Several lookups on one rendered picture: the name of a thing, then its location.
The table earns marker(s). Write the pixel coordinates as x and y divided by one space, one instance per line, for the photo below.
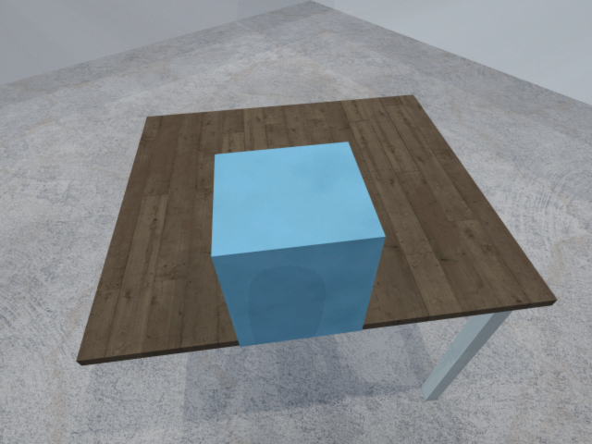
446 254

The carton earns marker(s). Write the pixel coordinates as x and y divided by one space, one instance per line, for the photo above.
296 242

